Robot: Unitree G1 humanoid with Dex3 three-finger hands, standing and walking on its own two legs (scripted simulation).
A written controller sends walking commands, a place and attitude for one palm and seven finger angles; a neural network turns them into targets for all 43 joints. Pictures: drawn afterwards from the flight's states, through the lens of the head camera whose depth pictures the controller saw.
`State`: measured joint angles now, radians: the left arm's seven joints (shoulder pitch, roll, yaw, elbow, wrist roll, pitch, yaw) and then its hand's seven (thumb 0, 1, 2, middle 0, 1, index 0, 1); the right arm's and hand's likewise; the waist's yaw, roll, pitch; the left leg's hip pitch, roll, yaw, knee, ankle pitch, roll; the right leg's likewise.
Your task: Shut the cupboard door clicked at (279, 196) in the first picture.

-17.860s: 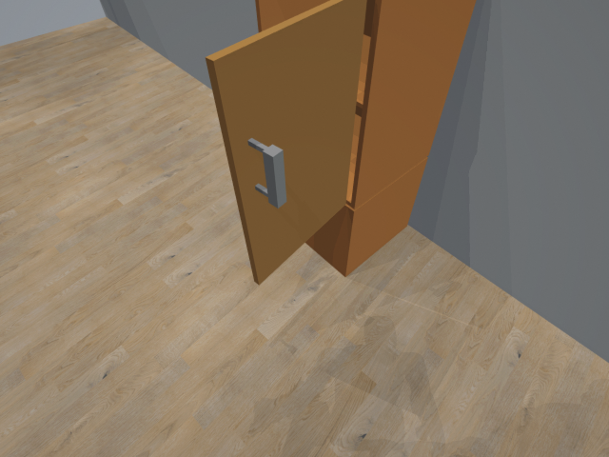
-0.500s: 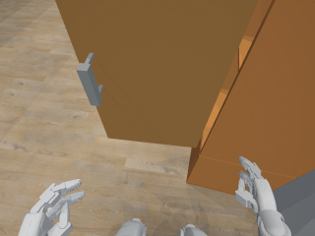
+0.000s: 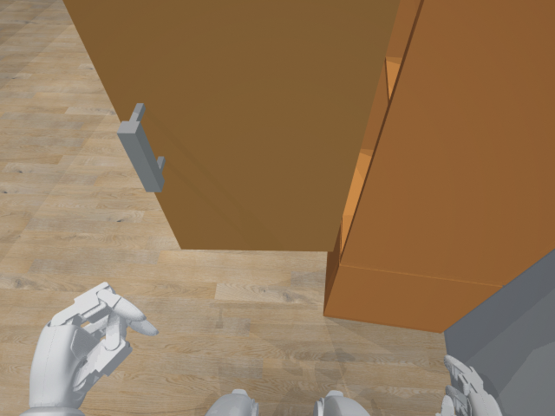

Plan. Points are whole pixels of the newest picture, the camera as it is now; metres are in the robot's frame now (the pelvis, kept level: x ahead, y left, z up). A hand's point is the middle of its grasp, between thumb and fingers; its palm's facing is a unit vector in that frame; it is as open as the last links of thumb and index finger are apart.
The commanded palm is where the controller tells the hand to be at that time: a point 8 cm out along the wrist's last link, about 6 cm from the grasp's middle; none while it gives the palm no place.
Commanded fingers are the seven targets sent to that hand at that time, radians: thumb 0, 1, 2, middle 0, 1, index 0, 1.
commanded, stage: raise the hand and make a fist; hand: left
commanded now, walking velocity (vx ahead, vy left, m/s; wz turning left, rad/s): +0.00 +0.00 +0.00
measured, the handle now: (147, 148) +0.48 +0.23 +0.10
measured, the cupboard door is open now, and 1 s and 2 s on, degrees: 97 97 97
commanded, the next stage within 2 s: bring the fist close to the handle in 0.90 s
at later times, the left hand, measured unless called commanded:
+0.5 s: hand (101, 293) +0.24 +0.22 +0.10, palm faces +0.04 -1.00 -0.05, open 3.1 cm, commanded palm +0.22 +0.27 +0.11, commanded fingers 0.00 0.90 0.90 -1.30 -1.50 -1.30 -1.50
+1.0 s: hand (116, 294) +0.25 +0.20 +0.10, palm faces +0.02 -1.00 -0.04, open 3.1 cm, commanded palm +0.22 +0.26 +0.11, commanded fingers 0.00 0.90 0.90 -1.30 -1.50 -1.30 -1.50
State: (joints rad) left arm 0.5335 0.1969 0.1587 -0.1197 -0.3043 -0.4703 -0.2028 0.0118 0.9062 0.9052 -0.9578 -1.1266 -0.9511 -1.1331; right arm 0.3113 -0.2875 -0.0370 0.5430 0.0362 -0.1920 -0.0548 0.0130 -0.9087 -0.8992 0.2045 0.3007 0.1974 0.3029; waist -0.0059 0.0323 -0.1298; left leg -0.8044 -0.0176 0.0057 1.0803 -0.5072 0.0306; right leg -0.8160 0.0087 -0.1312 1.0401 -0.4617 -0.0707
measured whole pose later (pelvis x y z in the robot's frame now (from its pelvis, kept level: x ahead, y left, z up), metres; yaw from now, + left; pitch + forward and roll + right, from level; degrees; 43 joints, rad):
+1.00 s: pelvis +0.02 +0.02 +0.03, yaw +0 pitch +9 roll -2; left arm 0.36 0.23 0.15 -0.07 -0.27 -0.25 -0.21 0.01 0.90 0.90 -1.30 -1.50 -1.30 -1.50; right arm 0.27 -0.25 0.04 0.52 0.03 -0.19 -0.04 0.01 -0.91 -0.90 0.21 0.30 0.20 0.30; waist 0.01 0.05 -0.11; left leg -0.62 -0.03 0.01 0.92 -0.47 0.06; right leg -0.62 0.01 -0.11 0.87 -0.41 -0.04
